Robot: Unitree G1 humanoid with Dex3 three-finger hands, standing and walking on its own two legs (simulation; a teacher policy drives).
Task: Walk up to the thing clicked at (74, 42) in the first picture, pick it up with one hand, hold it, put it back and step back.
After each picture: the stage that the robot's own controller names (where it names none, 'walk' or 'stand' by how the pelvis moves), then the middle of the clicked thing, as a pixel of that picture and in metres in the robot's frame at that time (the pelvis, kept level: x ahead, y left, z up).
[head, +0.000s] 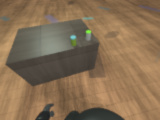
stand; (73, 40) +0.83 +0.27 -0.10
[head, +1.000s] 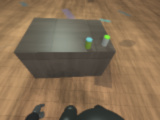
walk; (88, 43) +0.76 +0.07 -0.08
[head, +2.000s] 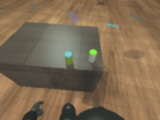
walk; (68, 58) +0.50 +0.22 -0.06
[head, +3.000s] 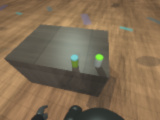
stand; (74, 61) +0.50 +0.19 -0.08
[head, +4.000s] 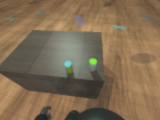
stand; (68, 67) +0.44 +0.23 -0.10
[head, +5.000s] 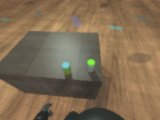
stand; (66, 68) +0.43 +0.24 -0.10
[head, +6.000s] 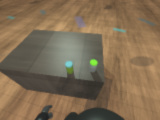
stand; (69, 67) +0.45 +0.22 -0.11
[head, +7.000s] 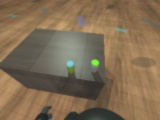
stand; (70, 67) +0.45 +0.21 -0.11
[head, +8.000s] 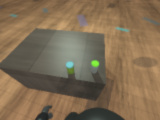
rise first; (70, 68) +0.44 +0.21 -0.11
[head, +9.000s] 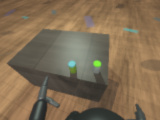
rise first; (72, 67) +0.44 +0.22 -0.10
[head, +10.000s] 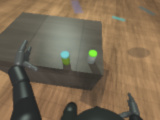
go down; (65, 58) +0.48 +0.20 -0.06
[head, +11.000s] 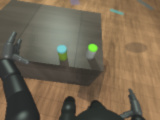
go down; (62, 53) +0.48 +0.20 -0.03
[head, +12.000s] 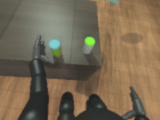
close in; (55, 48) +0.47 +0.21 +0.00
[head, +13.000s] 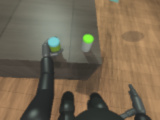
close; (55, 47) +0.49 +0.21 +0.02
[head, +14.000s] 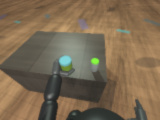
lift; (66, 66) +0.31 +0.17 +0.14
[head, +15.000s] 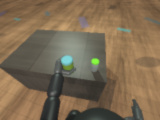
hold; (68, 65) +0.33 +0.17 +0.11
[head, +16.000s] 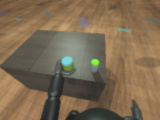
hold; (68, 66) +0.33 +0.17 +0.10
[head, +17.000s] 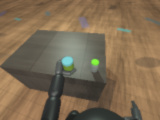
hold; (68, 66) +0.33 +0.17 +0.10
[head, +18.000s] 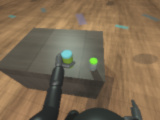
crouch; (68, 59) +0.38 +0.18 +0.10
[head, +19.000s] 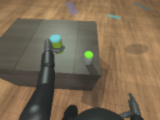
lower; (57, 44) +0.48 +0.22 +0.11
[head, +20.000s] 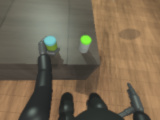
lower; (52, 46) +0.49 +0.21 +0.01
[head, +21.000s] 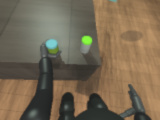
lower; (53, 49) +0.47 +0.21 +0.01
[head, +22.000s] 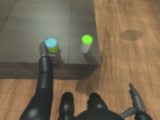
lower; (53, 47) +0.48 +0.21 +0.01
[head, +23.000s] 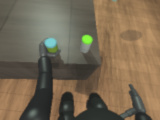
lower; (52, 47) +0.48 +0.22 +0.01
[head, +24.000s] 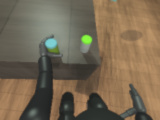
open; (53, 48) +0.48 +0.21 +0.01
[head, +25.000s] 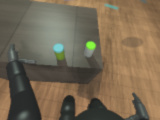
sink last; (59, 52) +0.47 +0.20 -0.01
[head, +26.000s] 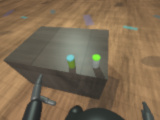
stand; (71, 61) +0.48 +0.22 -0.04
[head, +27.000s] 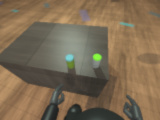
stand; (70, 61) +0.45 +0.21 -0.04
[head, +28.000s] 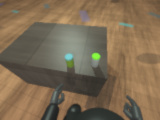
stand; (69, 60) +0.46 +0.22 -0.04
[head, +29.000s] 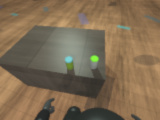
stand; (69, 63) +0.46 +0.22 -0.07
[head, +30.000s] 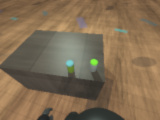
stand; (70, 66) +0.46 +0.22 -0.10
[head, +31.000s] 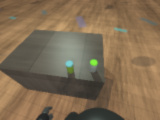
stand; (69, 67) +0.45 +0.22 -0.11
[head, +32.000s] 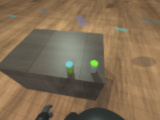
stand; (69, 67) +0.44 +0.21 -0.11
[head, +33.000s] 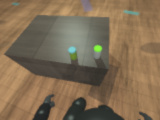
walk; (73, 53) +0.52 +0.21 -0.09
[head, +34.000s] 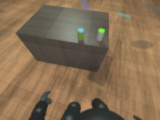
walk; (80, 34) +0.80 +0.17 -0.09
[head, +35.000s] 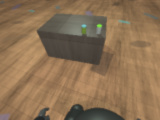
stand; (83, 29) +1.12 +0.23 -0.09
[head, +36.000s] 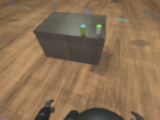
stand; (82, 29) +1.08 +0.19 -0.10
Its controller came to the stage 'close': yes
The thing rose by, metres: 0.21
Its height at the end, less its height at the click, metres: +0.00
